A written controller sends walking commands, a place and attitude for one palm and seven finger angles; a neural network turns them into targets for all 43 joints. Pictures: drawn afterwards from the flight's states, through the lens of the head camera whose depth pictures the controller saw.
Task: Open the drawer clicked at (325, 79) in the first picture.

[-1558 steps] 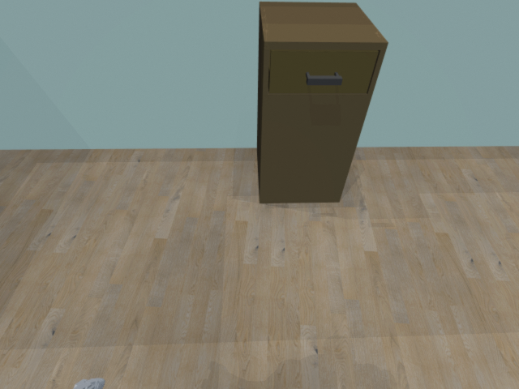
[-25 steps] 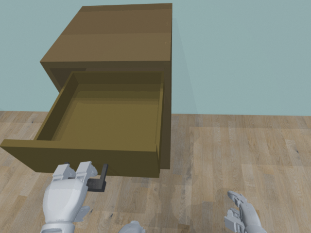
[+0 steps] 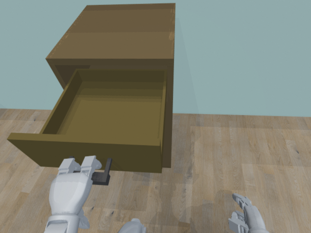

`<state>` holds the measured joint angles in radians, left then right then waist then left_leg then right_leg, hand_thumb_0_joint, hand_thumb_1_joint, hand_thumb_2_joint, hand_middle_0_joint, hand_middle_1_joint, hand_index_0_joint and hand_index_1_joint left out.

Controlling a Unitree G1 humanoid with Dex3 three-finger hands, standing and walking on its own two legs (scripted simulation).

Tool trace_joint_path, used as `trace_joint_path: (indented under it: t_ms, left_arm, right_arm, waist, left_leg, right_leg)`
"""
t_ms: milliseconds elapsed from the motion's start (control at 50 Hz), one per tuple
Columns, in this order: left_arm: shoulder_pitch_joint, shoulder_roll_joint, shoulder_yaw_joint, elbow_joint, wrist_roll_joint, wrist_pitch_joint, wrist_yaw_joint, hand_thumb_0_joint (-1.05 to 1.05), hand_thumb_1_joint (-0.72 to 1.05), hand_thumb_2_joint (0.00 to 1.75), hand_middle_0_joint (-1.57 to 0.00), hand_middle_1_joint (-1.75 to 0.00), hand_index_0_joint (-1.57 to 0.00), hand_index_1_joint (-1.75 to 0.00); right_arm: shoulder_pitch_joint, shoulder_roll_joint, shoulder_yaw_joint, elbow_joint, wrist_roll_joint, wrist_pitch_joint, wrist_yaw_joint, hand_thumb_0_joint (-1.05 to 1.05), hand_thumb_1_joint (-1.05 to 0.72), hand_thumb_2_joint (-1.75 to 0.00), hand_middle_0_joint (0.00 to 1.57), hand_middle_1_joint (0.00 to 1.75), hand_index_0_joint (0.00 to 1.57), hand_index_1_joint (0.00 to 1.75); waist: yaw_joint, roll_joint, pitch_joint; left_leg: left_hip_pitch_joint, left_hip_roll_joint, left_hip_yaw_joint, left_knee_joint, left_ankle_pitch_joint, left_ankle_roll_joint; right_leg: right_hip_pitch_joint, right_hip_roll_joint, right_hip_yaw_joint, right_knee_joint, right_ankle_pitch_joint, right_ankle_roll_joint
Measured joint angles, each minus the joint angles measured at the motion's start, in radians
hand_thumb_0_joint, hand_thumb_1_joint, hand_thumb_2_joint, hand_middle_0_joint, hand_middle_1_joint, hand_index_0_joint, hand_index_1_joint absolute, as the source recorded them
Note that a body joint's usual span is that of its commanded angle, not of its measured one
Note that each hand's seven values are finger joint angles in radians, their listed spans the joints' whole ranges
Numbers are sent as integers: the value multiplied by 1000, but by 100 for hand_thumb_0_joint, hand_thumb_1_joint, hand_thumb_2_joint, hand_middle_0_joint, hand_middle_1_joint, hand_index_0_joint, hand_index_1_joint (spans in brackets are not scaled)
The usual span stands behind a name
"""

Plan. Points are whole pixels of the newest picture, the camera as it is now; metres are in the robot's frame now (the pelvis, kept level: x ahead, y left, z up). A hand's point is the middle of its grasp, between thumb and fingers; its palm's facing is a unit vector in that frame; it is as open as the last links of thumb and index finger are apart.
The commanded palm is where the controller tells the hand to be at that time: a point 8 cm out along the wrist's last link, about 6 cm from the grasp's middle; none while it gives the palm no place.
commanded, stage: lift the hand off the handle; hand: left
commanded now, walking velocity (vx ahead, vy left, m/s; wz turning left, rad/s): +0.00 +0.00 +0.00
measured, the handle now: (87, 169) +0.27 +0.21 +0.02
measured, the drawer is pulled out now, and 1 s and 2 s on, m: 0.30 0.29 0.29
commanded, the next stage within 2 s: draw the hand back to the body in 1.30 s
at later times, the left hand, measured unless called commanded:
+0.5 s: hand (71, 178) +0.23 +0.22 +0.06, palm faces +0.06 -0.14 -0.99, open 13.7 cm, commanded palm +0.21 +0.21 +0.12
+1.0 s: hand (57, 164) +0.23 +0.22 +0.13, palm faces +0.07 -0.16 -0.98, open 13.9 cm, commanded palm +0.20 +0.22 +0.19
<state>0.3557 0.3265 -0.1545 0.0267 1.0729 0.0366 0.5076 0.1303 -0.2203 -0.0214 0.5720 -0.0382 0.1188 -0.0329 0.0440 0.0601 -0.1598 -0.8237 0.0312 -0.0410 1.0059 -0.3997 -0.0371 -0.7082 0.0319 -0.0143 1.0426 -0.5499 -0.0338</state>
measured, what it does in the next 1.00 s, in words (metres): stands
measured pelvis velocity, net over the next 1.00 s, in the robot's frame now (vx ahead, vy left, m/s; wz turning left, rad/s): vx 0.03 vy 0.01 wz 0.00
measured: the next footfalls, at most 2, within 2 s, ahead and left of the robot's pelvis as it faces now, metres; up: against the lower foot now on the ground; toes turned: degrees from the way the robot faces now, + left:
none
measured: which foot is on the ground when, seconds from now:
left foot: down 0.00-1.00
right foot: down 0.00-1.00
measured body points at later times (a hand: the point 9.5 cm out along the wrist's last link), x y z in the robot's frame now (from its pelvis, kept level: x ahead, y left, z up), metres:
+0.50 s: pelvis +0.01 +0.01 +0.03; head +0.02 -0.03 +0.48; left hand +0.22 +0.22 +0.11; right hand +0.21 -0.22 -0.07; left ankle +0.05 +0.15 -0.67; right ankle -0.02 -0.10 -0.67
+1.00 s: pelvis +0.03 +0.01 +0.05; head +0.03 -0.03 +0.49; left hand +0.22 +0.23 +0.18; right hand +0.25 -0.19 -0.04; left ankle +0.05 +0.15 -0.67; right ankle -0.02 -0.10 -0.67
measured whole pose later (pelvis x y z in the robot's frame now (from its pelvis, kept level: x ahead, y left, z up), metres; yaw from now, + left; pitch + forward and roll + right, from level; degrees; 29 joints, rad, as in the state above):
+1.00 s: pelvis +0.03 +0.01 +0.05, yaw +0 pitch +4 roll +0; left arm 0.42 0.43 -0.10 -0.37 0.92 0.12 0.16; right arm 0.11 -0.22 0.03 0.54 0.00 0.10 -0.02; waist 0.09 0.09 -0.10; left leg -0.46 0.02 -0.02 0.70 -0.32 -0.02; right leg -0.34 0.01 0.00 0.71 -0.44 -0.01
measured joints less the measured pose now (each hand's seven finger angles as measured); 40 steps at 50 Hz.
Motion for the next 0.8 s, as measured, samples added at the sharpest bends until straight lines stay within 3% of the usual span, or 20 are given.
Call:
trace_joint_path:
  t_ms: [120, 300, 500, 620, 800]
  left_arm:
    - [-57, 9, -13, 25, -20, 18, -32, -1, -49, 31, -36, -123, -32, -120]
    - [-31, 22, 0, -41, -60, 58, -80, -1, -49, 31, -37, -121, -35, -122]
    - [9, 30, 9, -150, -88, 86, -154, -1, -49, 31, -33, -120, -35, -122]
    - [24, 42, -4, -209, -79, 73, -201, -1, -50, 30, -33, -120, -34, -122]
    - [51, 73, 34, -300, -107, 78, -245, -1, -50, 30, -32, -120, -33, -121]
  right_arm:
    - [-2, 12, 8, 18, 7, 2, -18, 2, -91, -90, 20, 30, 20, 30]
    - [12, 9, 15, 6, 16, -6, -22, 2, -91, -90, 20, 30, 20, 30]
    - [11, -14, 8, -9, 23, -14, -7, 2, -91, -90, 20, 30, 20, 30]
    - [-4, -9, 16, -21, 22, -17, 4, 2, -91, -90, 20, 30, 20, 30]
    - [-19, 6, 35, -30, 28, -18, 16, 2, -91, -90, 20, 30, 20, 30]
  waist:
    - [2, 1, 12]
    - [-11, 11, 20]
    - [7, 14, 30]
    - [21, 13, 38]
    - [39, 21, 50]
  left_leg:
    - [19, -1, -2, -21, 14, 1]
    - [109, 1, 9, -94, 35, 3]
    - [199, -7, 13, -163, 50, 8]
    - [243, -11, 18, -194, 55, 11]
    - [301, -13, 18, -237, 62, 12]
  right_leg:
    - [18, -1, -2, -19, 13, 0]
    - [105, -1, 9, -97, 41, 4]
    - [199, -9, 12, -175, 61, 11]
    - [243, -15, 16, -208, 68, 15]
    - [304, -17, 15, -259, 80, 17]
